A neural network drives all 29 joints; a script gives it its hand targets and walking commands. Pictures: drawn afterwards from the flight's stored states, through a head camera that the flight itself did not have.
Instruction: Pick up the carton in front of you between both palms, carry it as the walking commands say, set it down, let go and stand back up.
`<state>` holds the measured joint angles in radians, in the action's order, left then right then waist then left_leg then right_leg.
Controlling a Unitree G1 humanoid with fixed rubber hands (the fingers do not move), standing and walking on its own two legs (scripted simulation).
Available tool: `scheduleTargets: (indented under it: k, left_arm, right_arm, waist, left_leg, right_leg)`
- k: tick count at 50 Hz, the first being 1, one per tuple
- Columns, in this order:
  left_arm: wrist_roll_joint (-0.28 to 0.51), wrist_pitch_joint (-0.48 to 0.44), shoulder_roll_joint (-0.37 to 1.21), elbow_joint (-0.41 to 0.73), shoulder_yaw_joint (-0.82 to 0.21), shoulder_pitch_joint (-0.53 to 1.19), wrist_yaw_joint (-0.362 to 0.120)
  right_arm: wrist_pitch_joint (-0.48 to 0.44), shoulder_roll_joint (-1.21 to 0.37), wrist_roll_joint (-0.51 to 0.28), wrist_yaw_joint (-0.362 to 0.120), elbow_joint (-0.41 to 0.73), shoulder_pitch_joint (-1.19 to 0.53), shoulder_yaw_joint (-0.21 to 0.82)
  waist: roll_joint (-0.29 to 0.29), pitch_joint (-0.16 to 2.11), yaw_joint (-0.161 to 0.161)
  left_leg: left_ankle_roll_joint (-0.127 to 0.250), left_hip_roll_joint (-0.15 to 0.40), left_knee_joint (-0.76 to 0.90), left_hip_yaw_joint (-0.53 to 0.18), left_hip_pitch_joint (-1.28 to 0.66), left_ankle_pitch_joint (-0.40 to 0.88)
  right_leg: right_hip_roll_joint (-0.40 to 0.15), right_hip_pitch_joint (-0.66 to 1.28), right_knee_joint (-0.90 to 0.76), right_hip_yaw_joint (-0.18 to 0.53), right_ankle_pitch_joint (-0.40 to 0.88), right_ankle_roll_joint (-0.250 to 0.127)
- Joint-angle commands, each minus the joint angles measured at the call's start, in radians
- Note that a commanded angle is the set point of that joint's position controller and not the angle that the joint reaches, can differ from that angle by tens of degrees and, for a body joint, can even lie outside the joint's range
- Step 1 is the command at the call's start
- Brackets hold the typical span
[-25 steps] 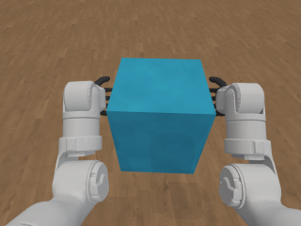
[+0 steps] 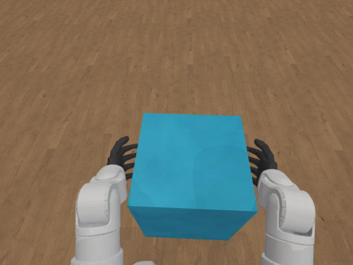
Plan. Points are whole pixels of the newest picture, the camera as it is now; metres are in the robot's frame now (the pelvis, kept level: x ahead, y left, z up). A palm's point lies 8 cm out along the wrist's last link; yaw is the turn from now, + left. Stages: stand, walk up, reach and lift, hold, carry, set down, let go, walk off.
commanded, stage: carry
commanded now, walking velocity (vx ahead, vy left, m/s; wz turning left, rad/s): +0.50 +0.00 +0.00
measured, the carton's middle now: (188, 181) +0.30 +0.00 +0.00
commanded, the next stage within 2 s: none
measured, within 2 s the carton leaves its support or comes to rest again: neither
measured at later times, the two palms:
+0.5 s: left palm (132, 87) +0.56 +0.17 +0.07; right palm (239, 94) +0.53 -0.13 +0.07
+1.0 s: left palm (156, 28) +0.85 +0.13 +0.09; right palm (239, 28) +0.86 -0.17 +0.09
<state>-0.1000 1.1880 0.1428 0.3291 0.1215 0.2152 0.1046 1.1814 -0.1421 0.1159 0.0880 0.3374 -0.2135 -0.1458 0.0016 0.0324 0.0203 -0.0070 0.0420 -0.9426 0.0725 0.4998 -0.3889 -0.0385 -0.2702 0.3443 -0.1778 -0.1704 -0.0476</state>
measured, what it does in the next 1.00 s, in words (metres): walks ahead: left foot, then right foot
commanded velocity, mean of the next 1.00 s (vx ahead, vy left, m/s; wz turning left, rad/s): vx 0.50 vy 0.00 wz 0.00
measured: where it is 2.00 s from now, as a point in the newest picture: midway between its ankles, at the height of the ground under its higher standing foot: (190, 120)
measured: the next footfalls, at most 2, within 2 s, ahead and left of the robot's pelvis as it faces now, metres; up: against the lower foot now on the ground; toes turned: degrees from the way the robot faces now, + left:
left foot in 0.24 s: +0.32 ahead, +0.13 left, +0.00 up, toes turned +9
right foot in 0.70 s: +0.57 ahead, -0.11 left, +0.00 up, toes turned -13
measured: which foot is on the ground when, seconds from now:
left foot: up 0.00-0.22, down 0.24-0.70, up 0.72-1.00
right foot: down 0.00-0.26, up 0.28-0.68, down 0.70-1.00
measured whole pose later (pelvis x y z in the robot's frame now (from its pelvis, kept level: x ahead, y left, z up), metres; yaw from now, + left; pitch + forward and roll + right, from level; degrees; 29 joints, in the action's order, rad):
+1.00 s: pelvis +0.59 -0.02 +0.00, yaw -1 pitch +4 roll +1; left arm -0.10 1.22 0.13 0.36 0.10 0.15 0.09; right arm 1.22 -0.13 0.13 0.09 0.36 -0.16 -0.10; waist 0.01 0.10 0.03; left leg -0.01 0.10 -0.72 0.10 0.58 -0.17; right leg -0.04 -0.12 0.27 -0.22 -0.22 -0.03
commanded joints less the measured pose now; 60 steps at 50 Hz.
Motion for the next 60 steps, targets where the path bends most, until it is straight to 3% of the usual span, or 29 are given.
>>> scheduleTargets:
  k: [1, 7, 9, 11, 12, 13, 14, 15, 16, 18, 21, 24, 29, 32, 34, 35, 36, 37, 38, 39, 40, 41, 43, 46, 54, 57, 58, 59, 60]
  left_arm:
    - [0.41, 0.013, 0.936, 0.123, -0.714, 0.424, -0.27]
    - [0.382, 0.049, 0.849, 0.03, -0.694, 0.359, -0.287]
    - [0.374, 0.055, 0.839, 0.0, -0.692, 0.372, -0.286]
    - [0.37, 0.058, 0.833, -0.023, -0.694, 0.391, -0.284]
    - [0.369, 0.059, 0.827, -0.034, -0.694, 0.399, -0.283]
    - [0.375, 0.064, 0.813, -0.017, -0.702, 0.433, -0.283]
    - [0.391, 0.07, 0.839, -0.016, -0.724, 0.471, -0.285]
    - [0.401, 0.061, 0.871, -0.023, -0.73, 0.488, -0.288]
    - [0.41, 0.048, 0.903, -0.025, -0.729, 0.494, -0.293]
    - [0.416, 0.021, 0.96, -0.019, -0.736, 0.487, -0.294]
    - [0.399, -0.012, 0.994, -0.011, -0.751, 0.443, -0.283]
    - [0.377, -0.03, 0.981, 0.004, -0.747, 0.373, -0.27]
    - [0.386, -0.016, 0.908, 0.087, -0.75, 0.366, -0.261]
    - [0.394, 0.014, 0.847, 0.102, -0.738, 0.363, -0.262]
    - [0.391, 0.034, 0.818, 0.085, -0.721, 0.351, -0.264]
    - [0.389, 0.042, 0.805, 0.066, -0.709, 0.341, -0.266]
    - [0.374, 0.046, 0.786, 0.036, -0.689, 0.318, -0.266]
    - [0.368, 0.043, 0.789, 0.007, -0.68, 0.327, -0.267]
    - [0.38, 0.044, 0.812, 0.022, -0.681, 0.339, -0.268]
    - [0.386, 0.042, 0.848, 0.026, -0.686, 0.359, -0.27]
    - [0.394, 0.038, 0.878, 0.04, -0.696, 0.384, -0.274]
    - [0.404, 0.031, 0.904, 0.057, -0.709, 0.416, -0.278]
    - [0.422, 0.021, 0.93, 0.083, -0.725, 0.456, -0.283]
    - [0.44, 0.02, 0.915, 0.12, -0.736, 0.452, -0.288]
    - [0.393, 0.035, 0.862, 0.047, -0.715, 0.345, -0.288]
    - [0.391, 0.032, 0.865, 0.042, -0.721, 0.368, -0.286]
    - [0.389, 0.032, 0.861, 0.041, -0.724, 0.369, -0.285]
    - [0.393, 0.035, 0.852, 0.054, -0.73, 0.385, -0.286]
    - [0.402, 0.037, 0.868, 0.073, -0.748, 0.416, -0.286]
  right_arm:
    - [0.009, -0.946, -0.399, -0.229, 0.093, -0.425, 0.764]
    - [0.056, -0.872, -0.384, -0.247, 0.016, -0.381, 0.745]
    - [0.065, -0.86, -0.385, -0.255, -0.017, -0.383, 0.733]
    - [0.068, -0.852, -0.383, -0.261, -0.059, -0.371, 0.714]
    - [0.067, -0.847, -0.381, -0.262, -0.083, -0.364, 0.704]
    - [0.061, -0.838, -0.369, -0.263, -0.113, -0.36, 0.689]
    - [0.053, -0.855, -0.366, -0.262, -0.144, -0.364, 0.683]
    - [0.047, -0.887, -0.381, -0.263, -0.124, -0.372, 0.686]
    - [0.038, -0.925, -0.393, -0.265, -0.101, -0.396, 0.703]
    - [0.016, -0.984, -0.419, -0.271, -0.054, -0.448, 0.732]
    - [-0.01, -1.005, -0.438, -0.279, -0.031, -0.44, 0.762]
    - [-0.019, -0.978, -0.443, -0.283, -0.003, -0.393, 0.777]
    - [-0.009, -0.903, -0.433, -0.272, 0.06, -0.363, 0.77]
    - [0.016, -0.848, -0.41, -0.259, 0.06, -0.343, 0.751]
    - [0.035, -0.819, -0.398, -0.253, 0.047, -0.344, 0.742]
    - [0.045, -0.801, -0.392, -0.25, 0.037, -0.341, 0.737]
    - [0.059, -0.78, -0.394, -0.249, 0.052, -0.364, 0.739]
    - [0.07, -0.794, -0.406, -0.25, 0.063, -0.404, 0.751]
    - [0.07, -0.812, -0.41, -0.253, 0.045, -0.411, 0.752]
    - [0.066, -0.837, -0.415, -0.257, 0.035, -0.42, 0.75]
    - [0.058, -0.866, -0.418, -0.258, 0.028, -0.427, 0.751]
    - [0.048, -0.889, -0.417, -0.258, 0.031, -0.433, 0.754]
    - [0.034, -0.932, -0.416, -0.253, 0.039, -0.447, 0.766]
    - [0.024, -0.933, -0.4, -0.239, 0.068, -0.426, 0.762]
    - [0.044, -0.883, -0.381, -0.244, 0.023, -0.345, 0.749]
    - [0.043, -0.885, -0.395, -0.256, 0.011, -0.35, 0.743]
    - [0.04, -0.881, -0.395, -0.259, -0.005, -0.337, 0.735]
    - [0.035, -0.875, -0.384, -0.262, -0.025, -0.318, 0.724]
    - [0.023, -0.891, -0.382, -0.266, -0.045, -0.333, 0.725]
  waist:
    - [-0.147, 0.405, 0.003]
    - [-0.174, 0.221, 0.002]
    - [-0.163, 0.176, 0.0]
    - [-0.102, 0.189, -0.016]
    - [-0.051, 0.227, -0.028]
    - [0.165, 0.255, -0.046]
    - [0.383, 0.301, -0.053]
    - [0.268, 0.29, -0.042]
    - [0.18, 0.299, -0.043]
    - [0.053, 0.308, -0.031]
    - [0.114, 0.302, -0.028]
    - [0.101, 0.281, -0.032]
    - [0.131, 0.233, -0.041]
    - [0.146, 0.205, -0.044]
    - [0.103, 0.227, -0.026]
    - [0.057, 0.283, -0.012]
    - [-0.156, 0.332, 0.01]
    - [-0.352, 0.339, 0.016]
    - [-0.284, 0.332, 0.004]
    - [-0.2, 0.332, 0.003]
    - [-0.098, 0.34, -0.002]
    - [-0.055, 0.325, -0.006]
    - [-0.091, 0.319, -0.007]
    - [-0.121, 0.286, -0.004]
    - [-0.159, 0.175, 0.004]
    - [-0.126, 0.218, -0.018]
    - [-0.077, 0.283, -0.034]
    - [0.103, 0.345, -0.055]
    - [0.341, 0.389, -0.05]
  left_leg:
    - [-0.014, 0.028, 0.184, 0.012, 0.094, 0.077]
    - [-0.005, 0.009, 0.414, 0.105, -0.006, 0.299]
    - [0.003, 0.013, 0.448, 0.124, -0.063, 0.3]
    - [0.014, -0.035, 0.478, 0.194, -0.264, 0.21]
    - [0.027, -0.002, 0.474, 0.143, -0.435, 0.162]
    - [0.096, 0.224, 0.621, -0.258, -0.544, 0.012]
    - [0.223, 0.371, 0.73, -0.579, -0.68, 0.056]
    - [0.242, 0.389, 0.72, -0.567, -0.658, 0.158]
    - [0.233, 0.364, 0.704, -0.483, -0.597, 0.212]
    - [0.17, 0.323, 0.742, -0.332, -0.487, 0.138]
    - [0.137, 0.267, 0.801, -0.161, -0.421, 0.089]
    - [0.151, 0.258, 0.819, -0.105, -0.458, 0.129]
    - [0.125, 0.219, 0.776, -0.005, -0.516, 0.311]
    - [0.107, 0.208, 0.711, 0.025, -0.526, 0.353]
    - [0.074, 0.16, 0.529, 0.096, -0.458, 0.418]
    - [0.041, 0.135, 0.359, 0.136, -0.34, 0.444]
    - [-0.012, 0.051, 0.082, 0.157, -0.133, 0.271]
    - [-0.033, -0.047, -0.118, 0.091, 0.147, -0.077]
    - [-0.001, -0.001, -0.253, -0.02, 0.226, -0.123]
    - [0.018, 0.036, -0.29, -0.052, 0.228, -0.103]
    - [0.025, 0.069, -0.256, -0.068, 0.221, -0.041]
    - [0.024, 0.091, -0.185, -0.074, 0.188, 0.019]
    - [0.015, 0.084, -0.067, -0.04, 0.131, 0.089]
    - [-0.003, 0.078, 0.101, 0.0, 0.141, 0.177]
    - [0.015, 0.023, 0.445, 0.119, 0.038, 0.353]
    - [0.034, -0.037, 0.518, 0.203, -0.219, 0.285]
    - [0.042, -0.026, 0.502, 0.18, -0.434, 0.234]
    - [0.097, 0.193, 0.6, -0.172, -0.598, 0.092]
    - [0.23, 0.379, 0.691, -0.549, -0.794, 0.138]
  right_leg:
    - [-0.248, 0.423, -0.103, 0.215, 0.3, -0.102]
    - [-0.204, 0.265, -0.12, 0.093, 0.235, -0.05]
    - [-0.207, 0.222, -0.088, 0.086, 0.155, -0.037]
    - [-0.162, 0.125, 0.081, 0.028, 0.158, -0.014]
    - [-0.131, 0.02, 0.237, -0.007, 0.172, 0.017]
    - [-0.032, -0.168, 0.518, -0.038, 0.008, 0.072]
    - [0.051, -0.385, 0.737, 0.019, -0.313, 0.088]
    - [0.0, -0.449, 0.864, 0.117, -0.358, 0.06]
    - [-0.042, -0.439, 0.905, 0.15, -0.333, 0.039]
    - [-0.108, -0.391, 0.799, 0.188, -0.2, 0.031]
    - [-0.094, -0.311, 0.603, 0.123, -0.111, 0.051]
    - [-0.08, -0.315, 0.394, 0.081, -0.046, 0.07]
    - [-0.045, -0.274, 0.199, 0.008, 0.088, 0.062]
    - [-0.032, -0.2, 0.133, -0.026, 0.079, 0.049]
    - [0.016, 0.003, 0.066, -0.091, 0.024, 0.035]
    - [-0.023, 0.203, 0.082, -0.038, -0.022, 0.02]
    - [-0.233, 0.36, -0.024, 0.338, -0.145, -0.054]
    - [-0.377, 0.52, -0.102, 0.639, -0.074, -0.162]
    - [-0.395, 0.515, -0.1, 0.631, 0.044, -0.175]
    - [-0.369, 0.466, -0.076, 0.544, 0.146, -0.163]
    - [-0.353, 0.425, -0.082, 0.47, 0.129, -0.136]
    - [-0.332, 0.361, -0.11, 0.401, 0.107, -0.105]
    - [-0.3, 0.298, -0.156, 0.292, 0.044, -0.081]
    - [-0.273, 0.301, -0.204, 0.209, 0.013, -0.093]
    - [-0.211, 0.345, -0.132, 0.048, 0.288, -0.041]
    - [-0.172, 0.286, 0.096, -0.037, 0.416, -0.001]
    - [-0.142, 0.168, 0.268, -0.059, 0.382, 0.025]
    - [-0.077, -0.026, 0.533, -0.062, 0.166, 0.072]
    - [0.046, -0.328, 0.777, -0.003, -0.263, 0.1]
